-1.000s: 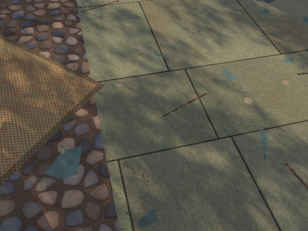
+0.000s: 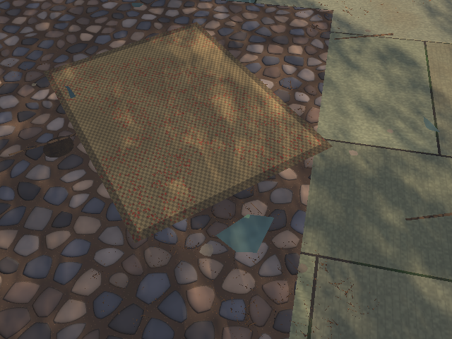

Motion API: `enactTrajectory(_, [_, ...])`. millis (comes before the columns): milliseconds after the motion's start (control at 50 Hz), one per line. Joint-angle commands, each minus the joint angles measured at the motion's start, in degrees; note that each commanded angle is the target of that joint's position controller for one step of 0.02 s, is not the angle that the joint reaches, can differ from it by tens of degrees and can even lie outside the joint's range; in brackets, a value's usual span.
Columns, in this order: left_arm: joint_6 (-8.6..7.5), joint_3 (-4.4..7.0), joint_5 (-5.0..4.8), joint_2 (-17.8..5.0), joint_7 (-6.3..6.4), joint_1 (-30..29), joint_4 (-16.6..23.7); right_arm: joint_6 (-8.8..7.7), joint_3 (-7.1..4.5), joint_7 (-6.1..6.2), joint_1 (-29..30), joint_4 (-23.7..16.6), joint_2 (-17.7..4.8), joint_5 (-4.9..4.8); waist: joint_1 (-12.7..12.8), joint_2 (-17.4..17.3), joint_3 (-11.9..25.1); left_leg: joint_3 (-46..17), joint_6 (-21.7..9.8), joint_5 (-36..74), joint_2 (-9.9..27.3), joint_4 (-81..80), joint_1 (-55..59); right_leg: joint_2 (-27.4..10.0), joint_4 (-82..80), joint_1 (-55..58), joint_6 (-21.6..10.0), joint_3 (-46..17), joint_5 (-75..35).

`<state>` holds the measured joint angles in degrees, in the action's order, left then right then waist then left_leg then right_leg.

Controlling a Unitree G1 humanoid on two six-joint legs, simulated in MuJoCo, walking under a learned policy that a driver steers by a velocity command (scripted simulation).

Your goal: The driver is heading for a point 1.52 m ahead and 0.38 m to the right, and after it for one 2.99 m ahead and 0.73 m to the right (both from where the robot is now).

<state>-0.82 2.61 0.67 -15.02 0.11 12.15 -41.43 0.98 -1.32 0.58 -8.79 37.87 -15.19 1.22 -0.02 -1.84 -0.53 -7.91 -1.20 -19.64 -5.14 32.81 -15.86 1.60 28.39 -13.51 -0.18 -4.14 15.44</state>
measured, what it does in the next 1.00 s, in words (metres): walks ahead, turning right: right foot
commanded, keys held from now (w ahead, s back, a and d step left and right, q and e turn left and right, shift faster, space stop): w+e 0.80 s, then w+q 0.20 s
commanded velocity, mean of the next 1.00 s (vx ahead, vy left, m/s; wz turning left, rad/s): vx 0.42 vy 0.00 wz -0.40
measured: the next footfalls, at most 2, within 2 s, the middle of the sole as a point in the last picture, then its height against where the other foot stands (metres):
right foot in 0.58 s outside the picture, level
left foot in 1.12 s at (291, 281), level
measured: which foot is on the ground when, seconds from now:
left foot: down 0.00-0.58, up 0.60-1.00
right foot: down 0.00-0.16, up 0.18-0.56, down 0.58-1.00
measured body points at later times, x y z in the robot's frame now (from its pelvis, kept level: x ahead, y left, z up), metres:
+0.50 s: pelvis +0.15 -0.04 -0.01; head +0.20 -0.04 +0.44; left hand +0.44 +0.12 -0.09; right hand +0.06 -0.31 -0.13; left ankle +0.02 +0.12 -0.74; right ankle +0.28 -0.21 -0.70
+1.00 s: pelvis +0.42 -0.16 +0.00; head +0.44 -0.18 +0.45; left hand +0.61 +0.07 -0.10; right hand +0.49 -0.47 -0.08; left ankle +0.66 -0.11 -0.69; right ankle +0.30 -0.20 -0.74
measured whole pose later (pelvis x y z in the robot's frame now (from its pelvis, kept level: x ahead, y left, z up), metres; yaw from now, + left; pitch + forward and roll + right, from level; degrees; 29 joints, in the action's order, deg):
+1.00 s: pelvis +0.42 -0.16 +0.00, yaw -27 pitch +1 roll -1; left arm -4.0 2.3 -0.6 -17.2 -0.7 18.3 -41.2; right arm -5.4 -0.8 -1.5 -6.1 38.8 -16.6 -0.4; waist 4.2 -2.7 -1.7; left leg -2.4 1.2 6.1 4.2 33.5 -35.8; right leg 6.7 18.8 -2.8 -4.9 -5.3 16.7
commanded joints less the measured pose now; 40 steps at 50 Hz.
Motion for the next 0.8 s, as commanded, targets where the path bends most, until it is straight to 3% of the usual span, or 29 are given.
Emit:
enactTrajectory(20, [-0.56, 2.37, -0.73, -11.6, 0.59, -0.2, 3.7, -2.45, -2.87, 0.35, 3.2, -4.2, -8.1, -0.92, 0.3, 14.0, -4.6, 5.8, 1.6, -5.3, 1.1, 3.8, -5.8, -14.3, -18.2, -2.2, -10.7, -24.1, 25.2])
enactTrajectory(80, [-0.57, 2.52, -1.6, -11.6, 1.32, 1.9, 3.5, -4.96, -2.68, -0.87, 2.9, -4.3, -5.9, -1.58, 0.3, 13.2, -4.0, 5.4, 0.6, -6.6, 2.2, 1.0, -5.4, -12.7, -16.8, 0.4, -10.5, -23.8, 20.1])
enactTrajectory(120, [0.16, 2.42, -2.24, -10.8, 1.56, -0.3, 4.9, -6.34, -2.76, -1.46, 0.0, -2.7, -4.5, -1.9, -2.0, 12.2, -2.2, 6.6, -0.5, 2.1, 1.9, -10.3, 4.6, -8.6, -14.5, -2.8, -8.9, -20.1, 16.0])
enactTrajectory(140, [0.24, 2.2, -2.12, -9.7, 1.66, -0.8, 5.7, -6.53, -3.32, -1.43, -1.9, -1.9, -5.3, -1.86, -2.9, 11.1, 0.0, 6.1, -0.6, 6.5, 3.1, -11.4, 11.4, -6.8, -12.2, -5.8, -7.6, -18.5, 12.9])
enactTrajectory(160, [-0.01, 1.66, -1.84, -7.7, 1.55, -2.6, 6.9, -6.47, -4.02, -1.06, -6.9, -0.8, -6.9, -1.88, -5.2, 8.7, 2.7, 3.8, -1.3, 5.4, 6.8, -11.1, 19.6, -4.9, -6.6, -11.4, -5.7, -16.4, 12.2])
enactTrajectory(180, [-0.44, 0.59, -2.14, -3.6, 1.45, -4.3, 8.9, -6.31, -4.82, -0.56, -12.6, 0.5, -9.9, -1.09, -7.1, -0.5, 3.8, -7.4, -4.5, -6.3, 14.2, -14.4, 27.5, 0.6, 6.4, -22.5, -2.4, -8.5, 12.3])
enactTrajectory(200, [-1.14, 0.45, -2.95, -4.2, 1.28, -5.2, 11.5, -6.15, -6.1, -0.97, -15.1, 1.5, -14.2, -0.95, -7.2, -9.8, 0.9, -23.5, -11.2, -16.4, 25.3, -21.4, 26.2, 1.1, 17.9, -31.0, -1.2, -3.7, 16.1])
enactTrajectory(220, [-1.62, 1.46, -3.31, -7.3, 1.12, -4.9, 11.3, -6.32, -5.43, -0.78, -13.8, 1.5, -11.5, -0.89, -6.0, -7.5, -3.8, -26.4, -14.1, -17.1, 28.5, -22.4, 24.1, -2.9, 27.4, -36.7, -0.9, -4.6, 16.2])
enactTrajectory(240, [-1.8, 1.76, -3.33, -7.7, 0.7, -3.3, 10.0, -6.54, -4.66, -0.39, -12.9, 1.4, -8.7, -1.08, -5.0, -4.8, -5.0, -22.3, -13.1, -13.8, 26.6, -22.2, 24.3, -4.0, 31.9, -38.8, -1.2, -5.3, 12.5])
enactTrajectory(320, [-2.21, 1.2, -2.58, -5.2, -1.27, -4.1, 9.6, -6.36, -3.96, -0.07, -10.6, 1.8, -7.4, -0.61, -4.1, -3.0, -4.8, -3.4, -8.8, 12.3, 20.2, -23.1, 21.7, -6.3, 34.1, -38.2, -0.4, -2.3, 0.2])
enactTrajectory(380, [-2.34, 0.13, -2.13, -3.4, -2.42, -7.6, 11.4, -6.13, -3.98, 0.04, -9.9, 2.8, -9.0, -0.87, -4.6, -2.7, -5.1, 5.6, -8.3, 19.9, 17.8, -23.9, 16.2, -6.8, 25.9, -32.8, 1.6, 1.8, -7.1])
enactTrajectory(420, [-2.7, -0.59, -2.22, -2.4, -3.23, -11.1, 12.6, -5.98, -4.09, 0.12, -10.4, 3.9, -10.4, -1.21, -5.5, -2.5, -6.1, 9.3, -7.6, 21.1, 17.2, -24.3, 13.5, -6.3, 17.6, -28.0, 1.3, 4.2, -11.7])
enactTrajectory(480, [-2.68, -0.34, -2.47, -3.7, -4.19, -13.6, 13.9, -5.72, -4.42, -0.03, -12.5, 5.7, -12.6, -2.13, -5.3, -2.9, -6.3, 12.1, -6.7, 28.0, 19.0, -23.3, 14.9, -4.5, 11.0, -22.6, -1.2, 7.3, -12.1])
enactTrajectory(520, [-2.39, 0.81, -2.22, -6.1, -4.3, -11.7, 14.1, -5.31, -4.75, 0.12, -12.5, 6.1, -14.0, -2.39, -2.5, -4.2, -3.2, 14.9, -5.3, 48.6, 19.8, -16.8, 18.2, -1.2, 9.1, -16.9, -4.1, 9.6, -9.1])
enactTrajectory(540, [-2.07, 1.81, -2.1, -8.0, -4.15, -7.6, 13.3, -4.91, -4.98, 0.37, -12.4, 6.2, -14.9, -2.43, 0.4, -5.1, 0.2, 16.3, -4.5, 58.3, 19.7, -9.8, 19.0, 1.1, 8.7, -10.9, -5.7, 10.8, -7.3])
enactTrajectory(560, [-1.65, 3.35, -2.29, -10.4, -3.71, 1.0, 11.2, -4.59, -4.93, 0.63, -11.9, 5.9, -15.0, -2.49, 5.5, -4.5, 5.0, 17.8, -3.2, 62.0, 18.7, 1.0, 15.5, 3.2, 6.6, 1.3, -7.9, 11.1, -9.2])
enactTrajectory(580, [-0.77, 5.1, -2.48, -13.4, -2.54, 10.5, 9.1, -4.94, -4.38, 0.91, -12.3, 4.9, -13.9, -2.07, 10.3, -2.1, 9.2, 17.9, -1.2, 53.1, 16.8, 15.6, 4.1, 1.9, 6.1, 17.4, -10.0, 6.2, -9.0])
enactTrajectory(600, [-0.54, 5.99, -2.71, -19.8, -1.52, 11.5, 8.9, -5.74, -1.76, 0.17, -18.2, 1.7, -5.0, 0.47, 4.1, 15.4, 15.6, 16.3, 2.2, -5.5, 7.3, 39.1, -19.4, -14.3, 3.3, 37.5, -18.5, -23.6, -1.5])
enactTrajectory(620, [-1.42, 5.05, -2.27, -17.3, -1.65, 13.0, 11.0, -7.75, -1.64, -0.57, -15.2, 0.6, -8.4, -0.99, 6.9, 12.4, 27.3, 2.0, 2.2, -14.1, 3.0, 49.4, -25.0, -21.5, -8.4, 40.5, -24.3, -47.4, 11.4])
enactTrajectory(640, [-2.21, 4.12, -1.58, -14.0, -1.97, 10.7, 10.1, -8.55, -2.87, -0.9, -7.9, -1.6, -12.2, -3.45, 7.9, 8.0, 17.8, 0.5, 1.6, -8.0, 5.9, 49.4, -30.2, -19.5, -11.9, 34.4, -20.3, -40.5, 12.3])
enactTrajectory(660, [-2.66, 3.76, -1.7, -12.8, -1.95, 7.6, 9.6, -9.12, -2.3, -0.74, -5.9, -2.6, -11.3, -3.6, 5.5, 5.1, 10.0, 1.6, 0.9, -2.7, 8.2, 44.5, -29.9, -17.1, -12.8, 24.9, -18.5, -33.1, 8.4])
enactTrajectory(680, [-2.95, 3.33, -1.49, -11.6, -1.9, 3.6, 10.1, -9.27, -2.22, -0.27, -5.8, -2.0, -10.6, -2.35, 2.6, 1.7, 5.9, 1.9, 1.0, 0.1, 10.2, 40.0, -26.9, -14.8, -12.7, 16.2, -17.3, -27.6, 0.6])
enactTrajectory(720, [-3.27, 2.79, -0.19, -10.0, -1.75, -0.6, 11.1, -7.99, -2.63, -0.2, -8.3, -1.0, -11.0, -1.15, -1.5, 4.0, 3.8, 1.3, 1.6, 2.7, 12.0, 35.8, -20.0, -11.6, -14.7, 6.0, -17.0, -21.6, -9.0])
enactTrajectory(760, [-3.73, 2.72, -0.92, -9.6, -1.44, -0.7, 9.9, -6.81, -2.37, -0.12, -8.9, -0.4, -9.8, -0.32, -2.3, 4.0, 2.6, 2.7, 3.3, 3.7, 12.1, 31.9, -18.3, -10.7, -16.0, 0.8, -17.7, -17.9, -14.4])
enactTrajectory(800, [-3.8, 2.86, -1.27, -10.4, -0.82, 0.8, 8.5, -6.28, -1.91, 0.1, -5.4, -1.6, -8.3, 0.35, -1.5, 3.6, 0.5, 3.8, 4.9, 8.3, 11.5, 26.1, -19.0, -9.0, -16.6, -3.0, -17.2, -14.5, -16.1])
